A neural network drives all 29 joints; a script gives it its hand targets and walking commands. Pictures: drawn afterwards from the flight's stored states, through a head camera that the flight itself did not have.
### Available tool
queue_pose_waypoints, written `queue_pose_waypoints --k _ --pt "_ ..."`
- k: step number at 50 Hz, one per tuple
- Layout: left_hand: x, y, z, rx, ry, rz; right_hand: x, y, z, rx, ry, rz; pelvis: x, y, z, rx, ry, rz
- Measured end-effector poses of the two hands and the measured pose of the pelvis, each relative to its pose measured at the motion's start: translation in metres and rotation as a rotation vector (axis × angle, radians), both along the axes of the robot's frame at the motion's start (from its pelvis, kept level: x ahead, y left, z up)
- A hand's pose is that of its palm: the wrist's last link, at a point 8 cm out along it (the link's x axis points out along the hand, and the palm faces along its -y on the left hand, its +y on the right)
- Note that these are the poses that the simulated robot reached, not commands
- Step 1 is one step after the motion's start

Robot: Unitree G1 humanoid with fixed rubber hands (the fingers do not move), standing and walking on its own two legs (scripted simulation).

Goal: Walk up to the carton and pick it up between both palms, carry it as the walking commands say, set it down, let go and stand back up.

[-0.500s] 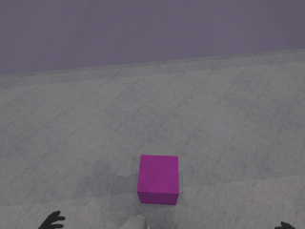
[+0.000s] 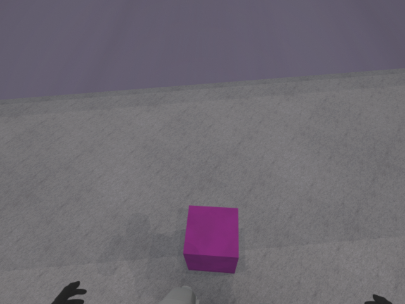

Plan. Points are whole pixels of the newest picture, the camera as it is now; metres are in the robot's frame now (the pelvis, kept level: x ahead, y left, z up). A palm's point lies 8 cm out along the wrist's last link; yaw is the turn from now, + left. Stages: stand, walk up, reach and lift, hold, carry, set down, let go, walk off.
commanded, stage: walk up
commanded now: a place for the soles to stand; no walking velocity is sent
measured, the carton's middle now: (212, 240) +0.44 +0.03 -0.62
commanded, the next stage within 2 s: reach and lift in 1.26 s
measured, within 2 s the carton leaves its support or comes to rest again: neither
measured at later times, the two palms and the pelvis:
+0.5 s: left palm out of the picture +0.05 +0.36 -0.08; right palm out of the picture +0.11 -0.29 -0.09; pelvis +0.00 +0.02 +0.01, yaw +3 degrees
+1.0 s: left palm out of the picture +0.02 +0.38 -0.08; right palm out of the picture +0.11 -0.25 -0.09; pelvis -0.01 +0.05 +0.01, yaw +5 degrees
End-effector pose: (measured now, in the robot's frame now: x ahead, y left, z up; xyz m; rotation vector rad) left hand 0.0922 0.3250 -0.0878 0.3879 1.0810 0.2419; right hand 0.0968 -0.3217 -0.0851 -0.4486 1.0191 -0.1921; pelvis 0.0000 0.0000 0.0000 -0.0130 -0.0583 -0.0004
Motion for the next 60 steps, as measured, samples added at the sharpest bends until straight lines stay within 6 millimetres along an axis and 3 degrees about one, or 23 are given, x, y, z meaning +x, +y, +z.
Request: queue_pose_waypoints --k 7,14,23,32,40,45,60 --pt "-0.003 0.007 0.000 0.008 -0.005 0.010 0.000 0.008 -0.003 0.025 0.036 0.007 0.001 0.006 0.000 0.001 -0.004 0.007" --pt "-0.008 0.027 0.001 0.014 -0.006 0.028 0.006 0.030 -0.004 0.046 0.042 0.031 0.003 0.024 0.000 -0.005 0.001 0.024" --pt "-0.034 0.027 0.007 0.033 0.007 0.055 0.010 0.031 -0.004 0.056 0.051 0.043 0.000 0.021 0.004 -0.006 -0.003 0.043" --pt "-0.050 0.050 0.010 0.043 0.032 0.081 0.014 0.059 -0.009 0.080 0.046 0.071 -0.003 0.041 0.005 -0.002 0.010 0.064" --pt "-0.064 0.054 0.010 0.040 0.039 0.097 0.013 0.064 -0.007 0.079 0.050 0.074 -0.006 0.045 0.006 -0.006 0.003 0.074" --pt "-0.065 0.063 0.007 0.034 0.039 0.099 0.015 0.075 -0.005 0.080 0.042 0.083 -0.006 0.054 0.006 -0.014 0.005 0.077" --pt "-0.071 0.061 0.010 0.037 0.050 0.110 0.020 0.074 -0.004 0.084 0.040 0.090 -0.003 0.052 0.008 -0.014 0.013 0.084"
